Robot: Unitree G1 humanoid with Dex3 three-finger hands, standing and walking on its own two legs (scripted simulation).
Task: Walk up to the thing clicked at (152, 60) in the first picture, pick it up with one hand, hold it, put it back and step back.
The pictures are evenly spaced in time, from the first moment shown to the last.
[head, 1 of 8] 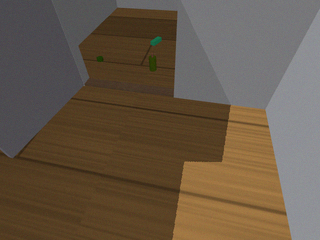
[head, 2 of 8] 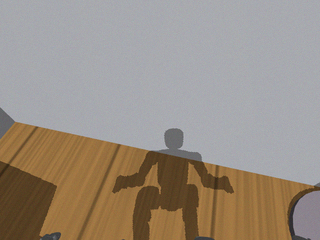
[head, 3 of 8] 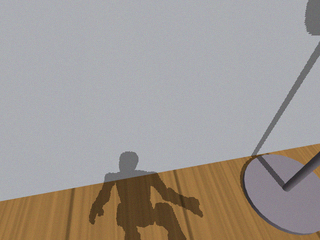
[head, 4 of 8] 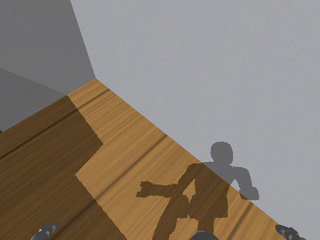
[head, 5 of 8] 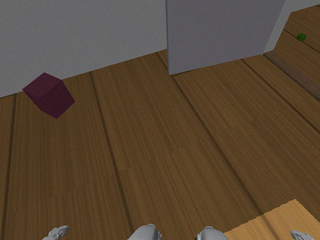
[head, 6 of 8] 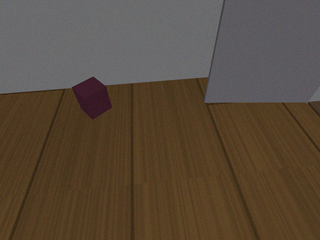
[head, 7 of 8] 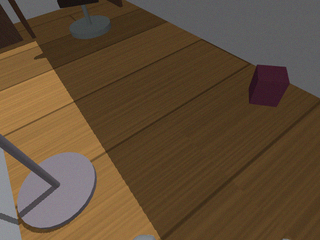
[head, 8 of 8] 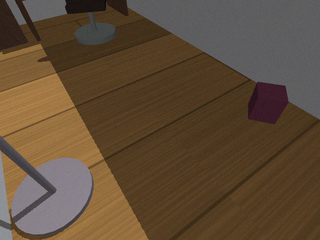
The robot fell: no
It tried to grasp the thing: no
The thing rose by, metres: 0.00
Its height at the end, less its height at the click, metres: +0.00
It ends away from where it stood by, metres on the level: 0.00
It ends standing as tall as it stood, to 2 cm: yes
